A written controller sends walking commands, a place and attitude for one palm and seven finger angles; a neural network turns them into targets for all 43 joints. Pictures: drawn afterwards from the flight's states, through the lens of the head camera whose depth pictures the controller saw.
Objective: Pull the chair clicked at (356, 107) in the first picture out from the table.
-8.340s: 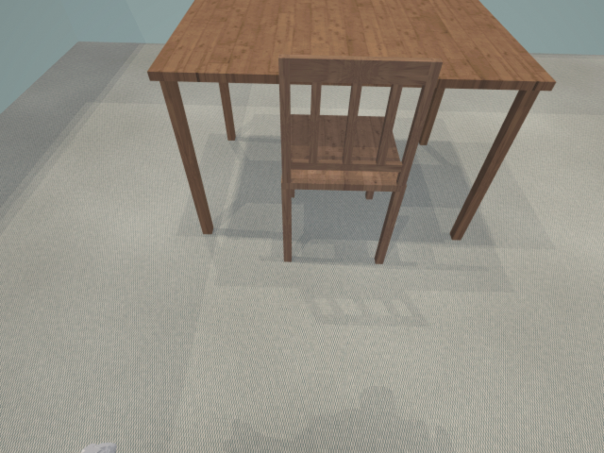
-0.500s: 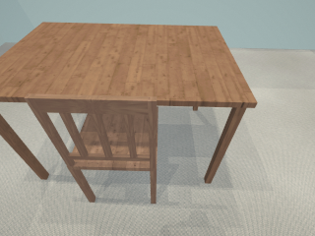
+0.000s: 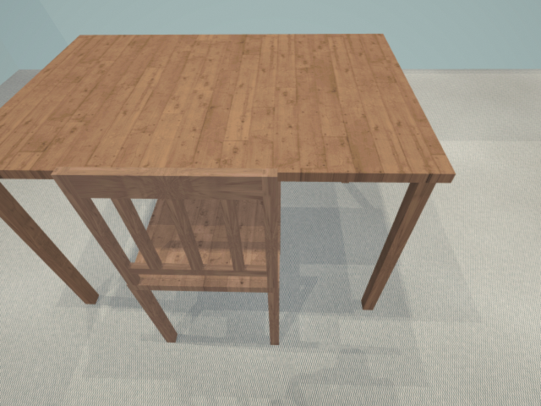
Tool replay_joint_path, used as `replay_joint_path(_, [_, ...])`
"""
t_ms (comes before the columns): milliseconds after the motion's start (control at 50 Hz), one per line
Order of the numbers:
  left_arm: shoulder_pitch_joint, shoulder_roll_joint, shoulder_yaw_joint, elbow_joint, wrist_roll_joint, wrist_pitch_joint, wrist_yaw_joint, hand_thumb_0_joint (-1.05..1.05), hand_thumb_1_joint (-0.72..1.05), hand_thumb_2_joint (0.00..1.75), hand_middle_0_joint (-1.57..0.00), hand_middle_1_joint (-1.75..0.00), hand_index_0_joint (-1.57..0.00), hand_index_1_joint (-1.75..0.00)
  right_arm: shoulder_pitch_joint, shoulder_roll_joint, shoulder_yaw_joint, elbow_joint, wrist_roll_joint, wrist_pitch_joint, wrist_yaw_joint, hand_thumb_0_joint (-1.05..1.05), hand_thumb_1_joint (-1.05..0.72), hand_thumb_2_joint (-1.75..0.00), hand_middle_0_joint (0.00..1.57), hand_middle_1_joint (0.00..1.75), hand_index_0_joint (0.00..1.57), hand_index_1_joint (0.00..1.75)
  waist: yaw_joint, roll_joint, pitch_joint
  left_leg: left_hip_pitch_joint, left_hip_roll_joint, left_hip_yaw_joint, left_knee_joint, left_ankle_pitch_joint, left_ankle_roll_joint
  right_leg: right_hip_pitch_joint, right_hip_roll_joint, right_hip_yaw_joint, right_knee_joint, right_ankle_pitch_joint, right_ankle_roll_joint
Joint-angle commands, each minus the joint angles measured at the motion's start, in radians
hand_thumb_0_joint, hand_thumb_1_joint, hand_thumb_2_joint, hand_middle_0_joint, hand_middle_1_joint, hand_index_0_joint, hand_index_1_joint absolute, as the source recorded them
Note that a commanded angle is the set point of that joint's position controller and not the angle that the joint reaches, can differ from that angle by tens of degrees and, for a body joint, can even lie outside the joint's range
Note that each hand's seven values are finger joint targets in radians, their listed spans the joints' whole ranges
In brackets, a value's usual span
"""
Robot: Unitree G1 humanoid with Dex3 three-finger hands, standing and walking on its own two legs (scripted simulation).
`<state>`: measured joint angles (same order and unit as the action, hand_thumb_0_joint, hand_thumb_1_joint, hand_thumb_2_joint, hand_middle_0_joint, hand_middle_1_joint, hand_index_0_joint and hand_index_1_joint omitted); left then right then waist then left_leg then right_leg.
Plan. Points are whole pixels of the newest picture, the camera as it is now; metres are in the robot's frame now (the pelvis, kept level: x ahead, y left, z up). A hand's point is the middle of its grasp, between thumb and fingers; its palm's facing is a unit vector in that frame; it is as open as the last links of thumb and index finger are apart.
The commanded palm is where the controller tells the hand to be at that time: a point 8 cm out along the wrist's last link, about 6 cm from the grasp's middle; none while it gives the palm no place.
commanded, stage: come to a stop and stand still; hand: left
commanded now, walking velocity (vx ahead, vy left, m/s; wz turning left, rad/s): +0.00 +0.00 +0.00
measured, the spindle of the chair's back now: (186, 235) +0.48 +0.22 -0.11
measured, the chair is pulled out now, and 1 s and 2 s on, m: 0.00 0.00 0.00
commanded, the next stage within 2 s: look again from close up in 0.70 s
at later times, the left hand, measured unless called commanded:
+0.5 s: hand out of the picture +0.04 +0.15 -0.17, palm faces +0.01 -0.98 -0.21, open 7.3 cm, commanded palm none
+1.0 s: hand out of the picture +0.02 +0.14 -0.17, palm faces +0.02 -0.98 -0.18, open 7.3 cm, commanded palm none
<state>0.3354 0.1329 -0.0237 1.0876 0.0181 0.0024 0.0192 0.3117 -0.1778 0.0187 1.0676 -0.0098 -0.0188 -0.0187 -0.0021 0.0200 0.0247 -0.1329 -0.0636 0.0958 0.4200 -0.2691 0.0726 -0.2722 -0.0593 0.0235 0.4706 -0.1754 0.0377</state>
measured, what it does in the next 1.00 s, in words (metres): stands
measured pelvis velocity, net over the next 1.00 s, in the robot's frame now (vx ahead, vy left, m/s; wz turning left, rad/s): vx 0.03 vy -0.03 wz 0.01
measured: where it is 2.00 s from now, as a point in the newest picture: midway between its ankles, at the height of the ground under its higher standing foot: outside the picture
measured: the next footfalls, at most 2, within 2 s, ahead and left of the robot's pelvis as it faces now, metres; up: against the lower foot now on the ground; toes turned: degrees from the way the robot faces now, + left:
none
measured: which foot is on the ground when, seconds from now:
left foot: down 0.00-1.00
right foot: down 0.00-1.00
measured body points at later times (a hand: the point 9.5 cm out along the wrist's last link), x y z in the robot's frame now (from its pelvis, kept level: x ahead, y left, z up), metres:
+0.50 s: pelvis +0.03 -0.02 +0.00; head +0.04 -0.03 +0.45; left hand +0.04 +0.20 -0.15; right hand +0.03 -0.24 -0.16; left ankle -0.02 +0.07 -0.74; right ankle +0.05 -0.15 -0.74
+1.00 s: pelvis +0.03 -0.03 +0.00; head +0.04 -0.03 +0.45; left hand +0.02 +0.19 -0.16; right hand +0.02 -0.24 -0.16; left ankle -0.02 +0.07 -0.74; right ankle +0.05 -0.15 -0.74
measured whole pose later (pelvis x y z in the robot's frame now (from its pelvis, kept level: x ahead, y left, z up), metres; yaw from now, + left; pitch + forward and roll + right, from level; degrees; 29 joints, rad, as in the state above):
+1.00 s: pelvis +0.03 -0.03 +0.00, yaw +0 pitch -1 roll +0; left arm 0.29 0.14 -0.02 1.13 0.01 -0.01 0.03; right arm 0.29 -0.14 0.02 1.15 -0.01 -0.03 -0.03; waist 0.00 0.00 0.03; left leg -0.07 -0.01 0.07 0.39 -0.30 0.02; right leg -0.20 -0.01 -0.01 0.43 -0.21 0.00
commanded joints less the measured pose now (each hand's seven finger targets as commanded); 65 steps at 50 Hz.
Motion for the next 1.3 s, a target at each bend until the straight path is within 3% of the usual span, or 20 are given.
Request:
replay_joint_path(0, [0.018, 0.107, 0.025, -0.031, -0.007, -0.026, 0.017, 0.0, 0.9, 0.9, -0.2, -0.3, -0.2, -0.3, 0.041, -0.088, -0.017, -0.014, 0.0, -0.024, -0.011, 0.0, -0.9, -0.9, 0.2, 0.3, 0.2, 0.3, 0.001, -0.031, 0.04, -0.092, 0.159, -0.15, -0.133, 0.094, -0.027, 0.072, -0.04, 0.049, -0.044, 0.082, -0.072])
replay_joint_path(120, [0.008, 0.104, 0.024, -0.014, -0.01, -0.027, 0.02, 0.0, 0.9, 0.9, -0.2, -0.3, -0.2, -0.3, 0.054, -0.07, -0.013, 0.025, -0.001, -0.023, -0.014, 0.0, -0.9, -0.9, 0.2, 0.3, 0.2, 0.3, 0.002, -0.012, 0.046, -0.084, 0.158, -0.138, -0.12, 0.121, -0.03, 0.089, -0.043, 0.055, -0.049, 0.11, -0.077])
replay_joint_path(240, [-0.01, 0.106, 0.026, -0.012, -0.011, -0.029, 0.021, 0.0, 0.9, 0.9, -0.2, -0.3, -0.2, -0.3, 0.06, -0.061, -0.015, 0.043, 0.0, -0.023, -0.017, 0.0, -0.9, -0.9, 0.2, 0.3, 0.2, 0.3, 0.0, -0.041, 0.039, -0.065, 0.164, -0.132, -0.11, 0.166, -0.033, 0.104, -0.045, 0.051, -0.047, 0.163, -0.079])
replay_joint_path(400, [-0.015, 0.114, 0.028, -0.012, -0.011, -0.032, 0.023, 0.0, 0.9, 0.9, -0.2, -0.3, -0.2, -0.3, 0.053, -0.064, -0.016, 0.054, -0.002, -0.023, -0.018, 0.0, -0.9, -0.9, 0.2, 0.3, 0.2, 0.3, -0.002, -0.033, 0.026, -0.034, 0.164, -0.122, -0.098, 0.199, -0.04, 0.114, -0.051, 0.057, -0.051, 0.218, -0.083])
replay_joint_path(460, [-0.018, 0.115, 0.026, -0.012, -0.01, -0.03, 0.022, 0.0, 0.9, 0.9, -0.2, -0.3, -0.2, -0.3, 0.045, -0.064, -0.016, 0.054, -0.001, -0.019, -0.017, 0.0, -0.9, -0.9, 0.2, 0.3, 0.2, 0.3, 0.0, -0.036, 0.052, -0.047, 0.164, -0.123, -0.106, 0.157, -0.041, 0.101, -0.049, 0.059, -0.068, 0.18, -0.081])
replay_joint_path(700, [-0.005, 0.117, 0.025, -0.006, -0.01, -0.035, 0.021, 0.0, 0.9, 0.9, -0.2, -0.3, -0.2, -0.3, 0.044, -0.066, -0.015, 0.059, 0.0, -0.02, -0.018, 0.0, -0.9, -0.9, 0.2, 0.3, 0.2, 0.3, -0.003, -0.022, 0.026, -0.02, 0.167, -0.118, -0.104, 0.164, -0.045, 0.116, -0.047, 0.067, -0.085, 0.198, -0.084])
replay_joint_path(820, [0.007, 0.109, 0.023, 0.001, -0.01, -0.034, 0.021, 0.0, 0.9, 0.9, -0.2, -0.3, -0.2, -0.3, 0.048, -0.06, -0.014, 0.065, 0.0, -0.018, -0.018, 0.0, -0.9, -0.9, 0.2, 0.3, 0.2, 0.3, -0.002, -0.019, 0.047, -0.026, 0.166, -0.116, -0.11, 0.137, -0.046, 0.103, -0.047, 0.066, -0.097, 0.169, -0.084])
replay_joint_path(1280, [0.036, 0.079, 0.025, 0.007, -0.01, -0.028, 0.024, 0.0, 0.9, 0.9, -0.2, -0.3, -0.2, -0.3, 0.091, -0.033, -0.012, 0.075, 0.001, -0.025, -0.025, 0.0, -0.9, -0.9, 0.2, 0.3, 0.2, 0.3, 0.004, -0.016, 0.062, -0.038, 0.172, -0.126, -0.116, 0.168, -0.037, 0.099, -0.035, 0.05, -0.08, 0.143, -0.081])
